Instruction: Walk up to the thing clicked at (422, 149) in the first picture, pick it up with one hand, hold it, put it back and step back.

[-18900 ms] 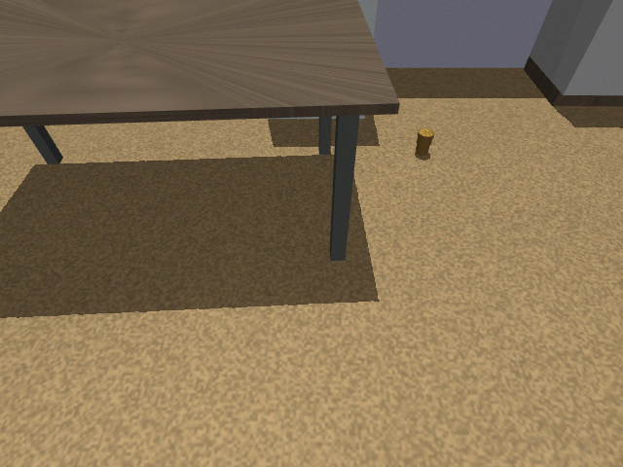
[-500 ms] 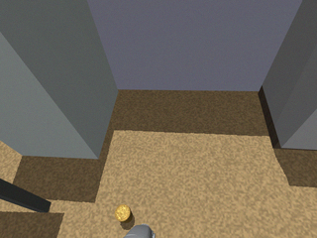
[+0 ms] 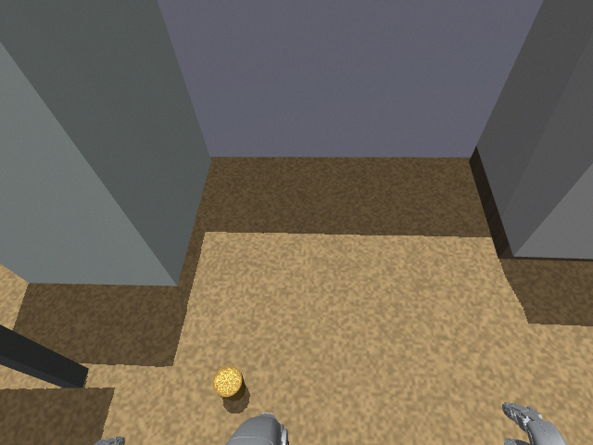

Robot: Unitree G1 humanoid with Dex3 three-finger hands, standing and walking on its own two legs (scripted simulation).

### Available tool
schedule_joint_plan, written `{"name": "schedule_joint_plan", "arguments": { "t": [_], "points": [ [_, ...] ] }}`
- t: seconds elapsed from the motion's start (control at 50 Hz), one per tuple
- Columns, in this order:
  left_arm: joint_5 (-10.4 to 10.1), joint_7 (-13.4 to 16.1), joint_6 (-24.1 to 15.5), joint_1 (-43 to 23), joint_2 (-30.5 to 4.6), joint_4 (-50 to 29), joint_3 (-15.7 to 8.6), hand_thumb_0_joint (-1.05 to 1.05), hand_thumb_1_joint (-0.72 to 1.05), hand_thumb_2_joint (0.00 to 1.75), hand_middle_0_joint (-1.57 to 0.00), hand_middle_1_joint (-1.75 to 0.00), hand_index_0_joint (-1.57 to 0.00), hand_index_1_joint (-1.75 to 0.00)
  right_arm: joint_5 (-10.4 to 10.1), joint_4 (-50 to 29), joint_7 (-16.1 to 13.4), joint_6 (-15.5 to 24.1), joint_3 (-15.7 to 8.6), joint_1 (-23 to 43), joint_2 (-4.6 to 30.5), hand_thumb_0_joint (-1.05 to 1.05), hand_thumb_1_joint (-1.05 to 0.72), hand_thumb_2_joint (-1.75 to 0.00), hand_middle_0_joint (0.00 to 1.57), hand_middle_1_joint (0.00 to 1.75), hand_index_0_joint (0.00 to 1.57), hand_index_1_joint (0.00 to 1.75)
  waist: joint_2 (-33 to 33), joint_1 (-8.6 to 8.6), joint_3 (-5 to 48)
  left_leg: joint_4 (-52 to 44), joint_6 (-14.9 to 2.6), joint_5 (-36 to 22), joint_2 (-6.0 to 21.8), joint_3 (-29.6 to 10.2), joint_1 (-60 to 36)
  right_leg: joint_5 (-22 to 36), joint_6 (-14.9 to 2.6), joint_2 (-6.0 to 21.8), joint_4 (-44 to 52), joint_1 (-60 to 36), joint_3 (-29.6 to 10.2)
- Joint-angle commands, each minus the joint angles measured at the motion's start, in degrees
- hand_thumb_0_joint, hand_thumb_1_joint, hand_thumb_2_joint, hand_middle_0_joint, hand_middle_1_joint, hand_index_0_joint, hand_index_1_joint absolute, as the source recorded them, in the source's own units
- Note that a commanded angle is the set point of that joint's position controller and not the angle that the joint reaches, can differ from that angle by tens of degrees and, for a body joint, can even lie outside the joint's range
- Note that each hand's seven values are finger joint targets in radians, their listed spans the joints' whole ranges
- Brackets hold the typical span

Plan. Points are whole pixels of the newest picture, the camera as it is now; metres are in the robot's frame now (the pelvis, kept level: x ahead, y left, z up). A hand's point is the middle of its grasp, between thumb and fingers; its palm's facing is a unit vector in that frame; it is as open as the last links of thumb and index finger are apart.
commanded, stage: walk up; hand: left
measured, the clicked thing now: (231, 385) +0.33 +0.27 -0.69
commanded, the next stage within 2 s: stand in 0.98 s
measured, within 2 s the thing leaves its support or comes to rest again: neither
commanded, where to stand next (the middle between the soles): +0.01 +0.01 m, yaw -1 degrees
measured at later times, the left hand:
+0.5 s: hand out of the picture +0.07 +0.27 -0.13, palm faces -0.01 -0.94 -0.34, open 7.4 cm
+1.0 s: hand out of the picture +0.10 +0.27 -0.13, palm faces +0.00 -0.94 -0.34, open 7.4 cm
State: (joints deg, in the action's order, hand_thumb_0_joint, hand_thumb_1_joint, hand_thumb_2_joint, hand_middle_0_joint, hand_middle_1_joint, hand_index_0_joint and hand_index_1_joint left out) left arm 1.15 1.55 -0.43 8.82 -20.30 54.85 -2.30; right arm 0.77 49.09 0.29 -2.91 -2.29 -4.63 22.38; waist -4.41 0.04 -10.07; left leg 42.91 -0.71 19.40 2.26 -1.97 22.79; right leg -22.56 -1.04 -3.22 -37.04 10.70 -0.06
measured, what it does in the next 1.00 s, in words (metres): steps on the spot: left foot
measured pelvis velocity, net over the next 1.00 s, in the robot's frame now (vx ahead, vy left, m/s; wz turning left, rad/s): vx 0.01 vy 0.01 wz -0.01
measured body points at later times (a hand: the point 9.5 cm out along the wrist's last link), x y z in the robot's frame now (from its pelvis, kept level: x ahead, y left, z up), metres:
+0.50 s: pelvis -0.01 +0.01 +0.02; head -0.01 +0.01 +0.47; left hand +0.07 +0.31 -0.11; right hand +0.06 -0.30 -0.10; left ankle +0.01 +0.15 -0.72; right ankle -0.03 -0.11 -0.72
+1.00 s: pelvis +0.01 +0.01 +0.02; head +0.01 +0.01 +0.47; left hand +0.10 +0.31 -0.10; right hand +0.10 -0.29 -0.10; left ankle +0.01 +0.15 -0.72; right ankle -0.03 -0.11 -0.72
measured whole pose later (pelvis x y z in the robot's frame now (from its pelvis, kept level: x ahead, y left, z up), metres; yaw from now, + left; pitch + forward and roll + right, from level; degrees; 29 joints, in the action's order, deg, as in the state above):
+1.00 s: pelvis +0.01 +0.01 +0.02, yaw +0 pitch -3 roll +0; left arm 0.3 -0.4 -0.3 5.1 -20.5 62.3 -1.3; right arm 0.6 60.8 0.3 1.2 -0.3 -6.1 20.4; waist 0.3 0.1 -3.5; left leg 25.3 1.5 13.6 1.0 -2.4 8.7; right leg -16.5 0.2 -0.2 -24.7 5.1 -1.8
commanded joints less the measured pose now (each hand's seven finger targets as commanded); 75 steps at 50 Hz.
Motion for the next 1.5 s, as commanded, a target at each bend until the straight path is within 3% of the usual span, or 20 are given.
{"name": "schedule_joint_plan", "arguments": {
  "t": [0.0,0.04,0.1,0.14,0.16,0.18,0.2,0.24,0.28,0.34,0.42,0.52,0.62,0.74,0.94,0.98,1.02,1.1,1.34,1.48],
  "points": [
    [0.55,0.08,-2.19,-5.87,-16.75,-6.13,-3.25,0.0,0.9,0.9,-0.2,-0.3,-0.2,-0.3,-0.47,-1.65,-0.44,1.22,-3.48,-0.69,11.71,0.0,-0.9,-0.9,0.2,0.3,0.2,0.3,10.62,-1.39,4.73,6.61,-0.11,10.76,0.01,-5.01,-8.06,16.32,-12.36,21.86,17.12,13.24,-22.8],
    [0.05,-0.02,-2.82,-5.24,-13.57,-5.2,-2.39,0.0,0.9,0.9,-0.2,-0.3,-0.2,-0.3,-1.1,-0.36,0.1,2.48,-2.15,-0.45,9.05,0.0,-0.9,-0.9,0.2,0.3,0.2,0.3,12.28,-1.58,6.62,-2.81,-0.52,4.18,-1.5,-2.04,-5.08,28.59,-6.37,14.49,12.82,2.19,-11.13],
    [-0.24,-0.64,-2.36,-2.36,-14.28,-4.66,-2.55,0.0,0.9,0.9,-0.2,-0.3,-0.2,-0.3,-0.26,1.1,-0.03,3.86,-1.67,-1.95,8.94,0.0,-0.9,-0.9,0.2,0.3,0.2,0.3,13.55,-0.65,10.69,-15.52,-0.19,-8.4,-2.04,0.78,-13.1,30.79,-3.74,11.32,8.78,-0.43,-8.5],
    [-0.56,-1.06,-1.76,-1.42,-13.32,-4.66,-2.39,0.0,0.9,0.9,-0.2,-0.3,-0.2,-0.3,0.21,2.11,-0.6,4.7,-2.24,-3.01,10.39,0.0,-0.9,-0.9,0.2,0.3,0.2,0.3,11.51,-0.34,13.68,-17.71,-2.19,-16.81,1.01,-3.85,-19.47,23.33,-1.96,9.68,6.71,2.19,-7.13],
    [-0.73,-1.34,-1.51,-0.81,-11.99,-5.01,-2.11,0.0,0.9,0.9,-0.2,-0.3,-0.2,-0.3,0.58,2.45,-0.8,5.26,-2.47,-3.65,11.89,0.0,-0.9,-0.9,0.2,0.3,0.2,0.3,8.17,-0.02,15.25,-18.36,-3.88,-16.39,5.11,-8.98,-22.17,15.28,-1.08,8.15,6.74,5.42,-6.32],
    [-0.83,-1.3,-1.15,0.18,-12.3,-3.37,-2.34,0.0,0.9,0.9,-0.2,-0.3,-0.2,-0.3,-0.02,2.89,-0.54,5.2,-2.89,-2.08,14.17,0.0,-0.9,-0.9,0.2,0.3,0.2,0.3,5.24,1.1,14.3,-17.89,-6.28,-6.03,7.61,-12.51,-17.86,0.73,-1.29,5.89,8.02,4.65,-4.36],
    [-0.31,-1.33,-1.06,-0.81,-12.55,-2.76,-2.22,0.0,0.9,0.9,-0.2,-0.3,-0.2,-0.3,-0.04,3.0,-0.25,5.01,-2.95,-1.73,14.04,0.0,-0.9,-0.9,0.2,0.3,0.2,0.3,4.16,0.52,12.39,-20.64,-6.64,3.17,8.2,-14.14,-13.97,-4.55,-1.89,5.78,8.74,3.51,-4.66],
    [-0.22,-1.86,-1.13,-1.16,-12.14,-2.49,-2.2,0.0,0.9,0.9,-0.2,-0.3,-0.2,-0.3,0.27,2.95,-0.07,4.93,-2.1,-0.47,13.09,0.0,-0.9,-0.9,0.2,0.3,0.2,0.3,1.22,0.73,9.11,-24.41,-5.27,12.25,6.35,-12.31,-9.26,-5.46,-2.36,5.64,10.0,3.54,-5.98],
    [-0.19,-2.2,-1.2,-0.01,-12.19,-1.7,-2.23,0.0,0.9,0.9,-0.2,-0.3,-0.2,-0.3,0.46,3.25,0.04,5.06,-1.67,0.15,12.64,0.0,-0.9,-0.9,0.2,0.3,0.2,0.3,-1.49,1.22,6.12,-25.96,-3.93,15.44,5.46,-11.93,-4.92,-4.08,-2.75,5.4,11.68,2.15,-5.76],
    [-0.27,-2.25,-1.35,-0.35,-12.93,-0.58,-2.34,0.0,0.9,0.9,-0.2,-0.3,-0.2,-0.3,0.43,4.07,0.11,5.2,-1.12,0.82,10.97,0.0,-0.9,-0.9,0.2,0.3,0.2,0.3,-0.87,1.22,4.21,-24.14,-1.82,10.57,2.68,-8.09,-4.03,-3.39,-3.31,6.91,16.64,1.93,-8.34],
    [-0.24,-2.14,-1.65,-1.92,-13.58,0.33,-2.31,0.0,0.9,0.9,-0.2,-0.3,-0.2,-0.3,0.12,5.51,0.0,5.66,-1.14,-1.91,10.6,0.0,-0.9,-0.9,0.2,0.3,0.2,0.3,2.68,-0.05,5.43,-21.87,-1.55,2.22,2.3,-6.4,-8.17,-0.61,-3.17,7.9,18.92,1.94,-9.19],
    [-0.75,-1.92,-2.06,-3.24,-13.08,0.94,-1.91,0.0,0.9,0.9,-0.2,-0.3,-0.2,-0.3,-0.41,6.53,-0.53,6.32,-0.67,-2.78,10.75,0.0,-0.9,-0.9,0.2,0.3,0.2,0.3,4.19,-0.4,12.22,-19.48,-1.41,-17.54,3.01,-4.33,-14.14,18.04,-2.29,8.81,16.64,-3.2,-7.26],
    [-1.21,-1.44,-1.58,-2.23,-13.07,2.55,-1.8,0.0,0.9,0.9,-0.2,-0.3,-0.2,-0.3,-0.56,6.86,-1.0,5.91,-0.97,-2.26,10.97,0.0,-0.9,-0.9,0.2,0.3,0.2,0.3,5.47,0.06,14.31,-17.12,-2.17,-25.93,3.39,-2.78,-17.34,27.54,-1.76,8.86,14.91,-5.12,-5.46],
    [-1.15,-1.38,-1.07,-4.46,-12.67,3.13,-1.5,0.0,0.9,0.9,-0.2,-0.3,-0.2,-0.3,-0.45,7.41,-1.01,5.34,-1.14,-1.16,11.09,0.0,-0.9,-0.9,0.2,0.3,0.2,0.3,4.65,-0.12,11.22,-18.63,-2.39,-21.28,3.52,-3.29,-16.2,20.16,-1.89,8.14,15.43,-2.84,-5.1],
    [-0.97,-1.45,-0.92,-5.87,-12.61,3.72,-1.39,0.0,0.9,0.9,-0.2,-0.3,-0.2,-0.3,-0.36,8.19,-0.97,5.41,-0.99,0.25,10.94,0.0,-0.9,-0.9,0.2,0.3,0.2,0.3,4.06,-0.09,11.57,-20.6,-2.21,-21.66,3.59,-3.52,-16.73,20.61,-1.59,8.29,15.95,-4.39,-4.95],
    [-1.11,-1.16,-1.36,-6.08,-12.0,4.49,-0.64,0.0,0.9,0.9,-0.2,-0.3,-0.2,-0.3,-0.56,8.5,-1.03,4.93,-0.54,2.53,9.81,0.0,-0.9,-0.9,0.2,0.3,0.2,0.3,3.8,-0.1,11.49,-21.14,-0.8,-29.3,4.71,-3.74,-17.63,30.7,-0.27,9.79,17.37,-5.72,-5.63],
    [-1.16,-1.02,-1.5,-6.15,-12.55,4.81,-0.71,0.0,0.9,0.9,-0.2,-0.3,-0.2,-0.3,-0.61,9.1,-1.09,4.76,-0.46,2.13,9.95,0.0,-0.9,-0.9,0.2,0.3,0.2,0.3,4.19,-0.18,12.55,-21.6,-0.5,-30.06,4.51,-3.36,-18.24,32.42,-0.12,9.87,17.48,-7.03,-5.57],
    [-1.07,-0.87,-1.43,-6.17,-12.32,5.58,-0.55,0.0,0.9,0.9,-0.2,-0.3,-0.2,-0.3,-0.73,9.94,-1.03,4.53,-0.36,2.9,9.61,0.0,-0.9,-0.9,0.2,0.3,0.2,0.3,4.52,-0.26,14.86,-22.69,-0.29,-27.7,4.78,-3.15,-20.75,29.64,0.03,9.83,18.73,-7.82,-5.37],
    [-0.73,-1.2,-1.44,-6.23,-12.33,6.79,-0.1,0.0,0.9,0.9,-0.2,-0.3,-0.2,-0.3,-0.22,12.26,-0.42,4.35,-0.24,3.24,9.65,0.0,-0.9,-0.9,0.2,0.3,0.2,0.3,3.63,-0.32,10.13,-27.13,0.15,-12.02,4.3,-3.79,-17.37,12.83,0.38,9.53,23.26,-2.86,-6.47],
    [-0.71,-1.25,-1.66,-5.33,-12.35,6.82,0.01,0.0,0.9,0.9,-0.2,-0.3,-0.2,-0.3,-0.17,12.71,-0.22,4.52,-0.55,2.43,9.83,0.0,-0.9,-0.9,0.2,0.3,0.2,0.3,4.34,-0.27,10.8,-27.02,-0.09,-12.56,4.54,-4.32,-17.16,12.91,0.23,9.77,23.16,-3.14,-6.66]
  ]
}}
